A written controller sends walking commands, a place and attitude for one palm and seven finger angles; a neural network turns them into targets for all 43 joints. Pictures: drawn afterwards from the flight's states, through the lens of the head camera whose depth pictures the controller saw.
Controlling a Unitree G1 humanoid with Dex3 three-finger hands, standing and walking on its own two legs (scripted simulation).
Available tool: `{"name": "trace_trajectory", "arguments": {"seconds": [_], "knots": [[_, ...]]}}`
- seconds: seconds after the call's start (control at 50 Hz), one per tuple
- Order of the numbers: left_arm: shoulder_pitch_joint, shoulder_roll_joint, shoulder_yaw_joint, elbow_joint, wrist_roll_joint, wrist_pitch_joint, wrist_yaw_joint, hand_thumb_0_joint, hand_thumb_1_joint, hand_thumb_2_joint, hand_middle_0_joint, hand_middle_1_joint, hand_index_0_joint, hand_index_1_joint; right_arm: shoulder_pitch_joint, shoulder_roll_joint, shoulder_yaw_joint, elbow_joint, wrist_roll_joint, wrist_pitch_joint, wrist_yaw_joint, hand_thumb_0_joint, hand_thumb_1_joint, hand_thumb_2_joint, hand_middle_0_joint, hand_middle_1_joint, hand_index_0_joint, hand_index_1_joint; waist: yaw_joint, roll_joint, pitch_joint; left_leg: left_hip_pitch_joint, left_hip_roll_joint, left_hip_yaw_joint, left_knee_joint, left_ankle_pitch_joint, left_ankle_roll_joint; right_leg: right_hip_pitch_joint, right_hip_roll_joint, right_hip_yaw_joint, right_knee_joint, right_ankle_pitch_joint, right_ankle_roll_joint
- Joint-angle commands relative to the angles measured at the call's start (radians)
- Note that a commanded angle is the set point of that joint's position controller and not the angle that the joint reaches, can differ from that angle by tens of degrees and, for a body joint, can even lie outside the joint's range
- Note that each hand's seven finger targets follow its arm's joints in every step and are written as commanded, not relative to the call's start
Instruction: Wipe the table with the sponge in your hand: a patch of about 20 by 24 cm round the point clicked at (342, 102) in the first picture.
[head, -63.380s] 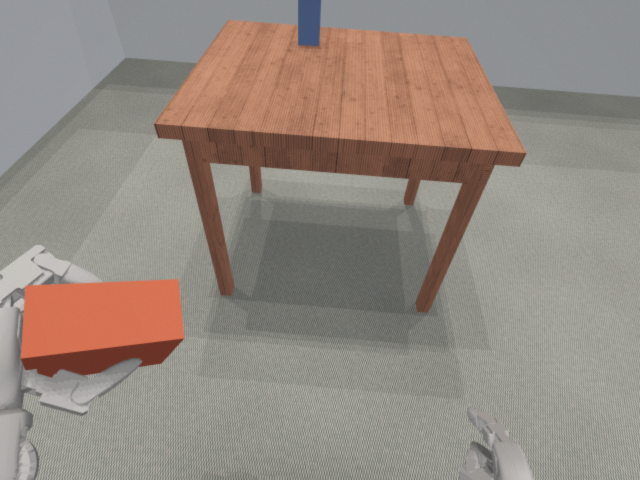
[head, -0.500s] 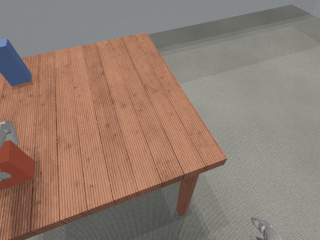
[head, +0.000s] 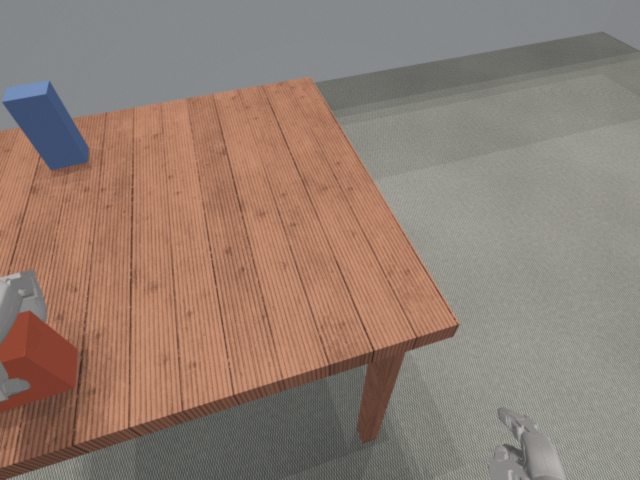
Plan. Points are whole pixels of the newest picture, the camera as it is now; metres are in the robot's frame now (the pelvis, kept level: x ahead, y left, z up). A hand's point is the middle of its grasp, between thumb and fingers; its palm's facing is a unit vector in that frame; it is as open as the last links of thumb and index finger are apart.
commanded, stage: lift the sponge slowly off the table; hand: left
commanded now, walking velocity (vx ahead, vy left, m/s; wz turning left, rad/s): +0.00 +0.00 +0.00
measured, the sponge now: (13, 372) +0.20 +0.41 +0.02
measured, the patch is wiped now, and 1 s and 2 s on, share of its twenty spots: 1.00 1.00 1.00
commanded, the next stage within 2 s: bring the sponge back beside the body in 2.00 s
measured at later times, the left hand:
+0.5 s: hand (7, 343) +0.21 +0.37 +0.10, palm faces -0.04 +0.00 -1.00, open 9.8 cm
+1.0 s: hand (1, 316) +0.22 +0.36 +0.13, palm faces -0.01 +0.03 -1.00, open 9.8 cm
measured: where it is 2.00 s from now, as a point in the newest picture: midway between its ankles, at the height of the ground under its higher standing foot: outside the picture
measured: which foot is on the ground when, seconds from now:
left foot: down 0.00-1.00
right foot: down 0.00-1.00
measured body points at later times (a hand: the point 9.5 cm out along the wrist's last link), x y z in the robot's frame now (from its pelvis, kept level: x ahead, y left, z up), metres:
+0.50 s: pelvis -0.02 +0.00 +0.01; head +0.00 -0.02 +0.45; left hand +0.20 +0.37 +0.15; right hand +0.19 -0.23 -0.10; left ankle -0.03 +0.12 -0.73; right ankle -0.04 -0.15 -0.73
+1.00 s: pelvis -0.02 -0.02 +0.01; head +0.00 -0.04 +0.46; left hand +0.22 +0.36 +0.19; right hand +0.19 -0.25 -0.10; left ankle -0.03 +0.12 -0.73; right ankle -0.04 -0.15 -0.73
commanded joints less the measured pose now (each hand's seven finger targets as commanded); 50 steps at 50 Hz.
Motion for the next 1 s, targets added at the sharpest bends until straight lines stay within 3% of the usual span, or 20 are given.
{"name": "trace_trajectory", "arguments": {"seconds": [0.0, 0.04, 0.1, 0.14, 0.2, 0.24, 0.3, 0.36, 0.38, 0.4, 0.48, 0.56, 0.6, 0.62, 0.72, 0.76, 0.8, 0.86, 0.9, 0.98], "knots": [[-0.04, 0.291, 0.125, -0.153, 0.022, -0.007, 0.007, 0.0, 0.1, 1.3, -1.2, -1.6, -1.2, -1.6, -0.113, -0.136, -0.046, -0.142, 0.0, -0.044, -0.015, 0.0, -0.9, -0.9, 0.2, 0.3, 0.2, 0.3, 0.019, 0.045, -0.155, 0.065, -0.037, 0.023, -0.07, 0.479, 0.026, 0.121, 0.066, -0.034, -0.025, 0.347, -0.081], [-0.053, 0.271, 0.105, -0.143, 0.022, -0.007, 0.012, 0.0, 0.1, 1.3, -1.2, -1.6, -1.2, -1.6, -0.092, -0.13, -0.048, -0.133, -0.005, -0.048, -0.021, 0.0, -0.9, -0.9, 0.2, 0.3, 0.2, 0.3, 0.012, 0.029, -0.152, 0.069, -0.039, 0.026, -0.072, 0.481, 0.028, 0.12, 0.063, -0.046, -0.026, 0.341, -0.078], [-0.093, 0.329, 0.153, -0.175, 0.021, -0.009, 0.017, 0.0, 0.1, 1.3, -1.2, -1.6, -1.2, -1.6, -0.121, -0.134, -0.043, -0.135, 0.001, -0.047, -0.026, 0.0, -0.9, -0.9, 0.2, 0.3, 0.2, 0.3, 0.019, 0.054, -0.155, 0.076, -0.041, 0.022, -0.086, 0.449, 0.025, 0.133, 0.069, -0.034, -0.038, 0.324, -0.084], [-0.118, 0.289, 0.113, -0.173, 0.02, -0.008, 0.018, 0.0, 0.1, 1.3, -1.2, -1.6, -1.2, -1.6, -0.104, -0.127, -0.044, -0.131, -0.003, -0.052, -0.031, 0.0, -0.9, -0.9, 0.2, 0.3, 0.2, 0.3, 0.01, 0.051, -0.147, 0.08, -0.043, 0.024, -0.091, 0.45, 0.025, 0.127, 0.066, -0.048, -0.039, 0.309, -0.08], [-0.158, 0.319, 0.131, -0.204, 0.024, -0.01, 0.023, 0.0, 0.1, 1.3, -1.2, -1.6, -1.2, -1.6, -0.131, -0.127, -0.037, -0.137, 0.002, -0.055, -0.034, 0.0, -0.9, -0.9, 0.2, 0.3, 0.2, 0.3, 0.016, 0.083, -0.15, 0.093, -0.043, 0.015, -0.106, 0.432, 0.022, 0.132, 0.073, -0.04, -0.051, 0.283, -0.086], [-0.21, 0.295, 0.096, -0.197, 0.028, -0.015, 0.023, 0.0, 0.1, 1.3, -1.2, -1.6, -1.2, -1.6, -0.113, -0.125, -0.04, -0.124, -0.003, -0.059, -0.04, 0.0, -0.9, -0.9, 0.2, 0.3, 0.2, 0.3, 0.004, 0.074, -0.145, 0.099, -0.043, 0.016, -0.114, 0.419, 0.022, 0.12, 0.071, -0.049, -0.055, 0.263, -0.084], [-0.245, 0.316, 0.11, -0.235, 0.026, -0.018, 0.028, 0.0, 0.1, 1.3, -1.2, -1.6, -1.2, -1.6, -0.14, -0.122, -0.032, -0.135, 0.001, -0.064, -0.044, 0.0, -0.9, -0.9, 0.2, 0.3, 0.2, 0.3, 0.012, 0.106, -0.163, 0.122, -0.045, 0.012, -0.128, 0.403, 0.02, 0.137, 0.076, -0.039, -0.066, 0.251, -0.089], [-0.255, 0.348, 0.135, -0.198, 0.033, -0.018, 0.033, 0.0, 0.1, 1.3, -1.2, -1.6, -1.2, -1.6, -0.118, -0.126, -0.037, -0.116, -0.005, -0.058, -0.049, 0.0, -0.9, -0.9, 0.2, 0.3, 0.2, 0.3, 0.015, 0.059, -0.165, 0.115, -0.048, 0.014, -0.131, 0.42, 0.021, 0.158, 0.071, -0.045, -0.069, 0.276, -0.087], [-0.269, 0.334, 0.123, -0.2, 0.031, -0.018, 0.032, 0.0, 0.1, 1.3, -1.2, -1.6, -1.2, -1.6, -0.122, -0.123, -0.036, -0.121, -0.004, -0.057, -0.048, 0.0, -0.9, -0.9, 0.2, 0.3, 0.2, 0.3, 0.016, 0.057, -0.162, 0.115, -0.051, 0.016, -0.137, 0.407, 0.022, 0.165, 0.069, -0.043, -0.074, 0.277, -0.086], [-0.27, 0.382, 0.172, -0.211, 0.027, -0.016, 0.035, 0.0, 0.1, 1.3, -1.2, -1.6, -1.2, -1.6, -0.145, -0.123, -0.03, -0.129, 0.002, -0.058, -0.048, 0.0, -0.9, -0.9, 0.2, 0.3, 0.2, 0.3, 0.027, 0.063, -0.17, 0.117, -0.048, 0.012, -0.144, 0.401, 0.021, 0.183, 0.073, -0.035, -0.077, 0.269, -0.091], [-0.288, 0.387, 0.166, -0.177, 0.034, -0.007, 0.036, 0.0, 0.1, 1.3, -1.2, -1.6, -1.2, -1.6, -0.134, -0.124, -0.034, -0.112, 0.0, -0.049, -0.047, 0.0, -0.9, -0.9, 0.2, 0.3, 0.2, 0.3, 0.03, 0.079, -0.162, 0.12, -0.054, 0.021, -0.148, 0.406, 0.02, 0.194, 0.067, -0.039, -0.086, 0.285, -0.088], [-0.282, 0.357, 0.133, -0.16, 0.013, 0.018, 0.005, 0.0, 0.1, 1.3, -1.2, -1.6, -1.2, -1.6, -0.146, -0.125, -0.029, -0.117, 0.003, -0.044, -0.044, 0.0, -0.9, -0.9, 0.2, 0.3, 0.2, 0.3, 0.022, 0.073, -0.153, 0.127, -0.057, 0.028, -0.156, 0.402, 0.023, 0.207, 0.063, -0.04, -0.099, 0.302, -0.084], [-0.277, 0.381, 0.15, -0.151, 0.003, 0.029, -0.017, 0.0, 0.1, 1.3, -1.2, -1.6, -1.2, -1.6, -0.168, -0.129, -0.022, -0.126, 0.011, -0.043, -0.043, 0.0, -0.9, -0.9, 0.2, 0.3, 0.2, 0.3, 0.022, 0.067, -0.138, 0.127, -0.056, 0.026, -0.162, 0.383, 0.025, 0.212, 0.067, -0.03, -0.109, 0.29, -0.086], [-0.304, 0.36, 0.111, -0.145, 0.006, 0.032, -0.03, 0.0, 0.1, 1.3, -1.2, -1.6, -1.2, -1.6, -0.159, -0.131, -0.019, -0.121, 0.01, -0.044, -0.044, 0.0, -0.9, -0.9, 0.2, 0.3, 0.2, 0.3, 0.011, 0.067, -0.126, 0.121, -0.057, 0.029, -0.163, 0.38, 0.026, 0.2, 0.062, -0.04, -0.106, 0.286, -0.083], [-0.365, 0.373, 0.1, -0.186, 0.007, -0.005, -0.066, 0.0, 0.1, 1.3, -1.2, -1.6, -1.2, -1.6, -0.155, -0.131, -0.017, -0.127, 0.008, -0.059, -0.055, 0.0, -0.9, -0.9, 0.2, 0.3, 0.2, 0.3, -0.001, 0.047, -0.139, 0.154, -0.058, 0.029, -0.168, 0.365, 0.034, 0.189, 0.063, -0.043, -0.117, 0.267, -0.08], [-0.349, 0.404, 0.133, -0.178, 0.007, -0.028, -0.065, 0.0, 0.1, 1.3, -1.2, -1.6, -1.2, -1.6, -0.135, -0.135, -0.025, -0.123, 0.003, -0.059, -0.06, 0.0, -0.9, -0.9, 0.2, 0.3, 0.2, 0.3, 0.005, 0.031, -0.143, 0.157, -0.059, 0.028, -0.168, 0.377, 0.037, 0.201, 0.062, -0.042, -0.12, 0.285, -0.079], [-0.383, 0.43, 0.158, -0.219, 0.012, -0.044, -0.06, 0.0, 0.1, 1.3, -1.2, -1.6, -1.2, -1.6, -0.163, -0.13, -0.017, -0.142, 0.009, -0.063, -0.061, 0.0, -0.9, -0.9, 0.2, 0.3, 0.2, 0.3, 0.012, 0.075, -0.146, 0.163, -0.059, 0.025, -0.172, 0.372, 0.033, 0.205, 0.067, -0.03, -0.124, 0.271, -0.085], [-0.415, 0.414, 0.147, -0.19, 0.018, -0.058, -0.039, 0.0, 0.1, 1.3, -1.2, -1.6, -1.2, -1.6, -0.136, -0.128, -0.026, -0.123, 0.005, -0.062, -0.064, 0.0, -0.9, -0.9, 0.2, 0.3, 0.2, 0.3, 0.009, 0.085, -0.136, 0.16, -0.062, 0.029, -0.176, 0.381, 0.029, 0.194, 0.063, -0.041, -0.127, 0.272, -0.084], [-0.414, 0.444, 0.184, -0.197, 0.014, -0.051, -0.029, 0.0, 0.1, 1.3, -1.2, -1.6, -1.2, -1.6, -0.16, -0.126, -0.022, -0.138, 0.01, -0.066, -0.059, 0.0, -0.9, -0.9, 0.2, 0.3, 0.2, 0.3, 0.029, 0.105, -0.147, 0.167, -0.062, 0.023, -0.179, 0.39, 0.027, 0.216, 0.066, -0.027, -0.13, 0.278, -0.091], [-0.417, 0.436, 0.166, -0.147, 0.009, -0.009, -0.029, 0.0, 0.1, 1.3, -1.2, -1.6, -1.2, -1.6, -0.141, -0.134, -0.029, -0.124, 0.009, -0.05, -0.051, 0.0, -0.9, -0.9, 0.2, 0.3, 0.2, 0.3, 0.027, 0.074, -0.158, 0.155, -0.061, 0.033, -0.177, 0.415, 0.024, 0.241, 0.055, -0.037, -0.123, 0.327, -0.084]]}}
